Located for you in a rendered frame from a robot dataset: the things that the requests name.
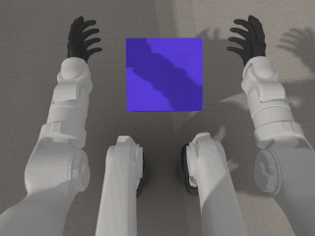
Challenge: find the robot right hand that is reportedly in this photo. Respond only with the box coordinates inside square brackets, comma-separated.
[227, 15, 267, 67]

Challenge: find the robot left shin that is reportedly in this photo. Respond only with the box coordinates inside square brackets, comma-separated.
[105, 136, 141, 189]

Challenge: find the robot left hand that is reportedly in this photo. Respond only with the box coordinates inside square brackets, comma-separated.
[67, 16, 102, 64]

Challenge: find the carton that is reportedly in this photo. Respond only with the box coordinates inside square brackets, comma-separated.
[126, 37, 203, 112]

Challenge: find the left robot forearm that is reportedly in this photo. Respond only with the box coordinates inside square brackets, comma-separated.
[25, 57, 94, 191]

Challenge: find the robot right upper arm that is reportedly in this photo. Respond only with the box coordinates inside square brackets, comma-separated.
[253, 147, 315, 236]

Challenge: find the robot left upper arm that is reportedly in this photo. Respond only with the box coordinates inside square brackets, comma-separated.
[0, 147, 91, 236]

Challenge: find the left robot foot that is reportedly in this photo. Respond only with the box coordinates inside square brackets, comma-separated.
[136, 153, 145, 198]

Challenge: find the right robot forearm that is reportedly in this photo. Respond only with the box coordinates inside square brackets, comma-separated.
[241, 56, 315, 153]

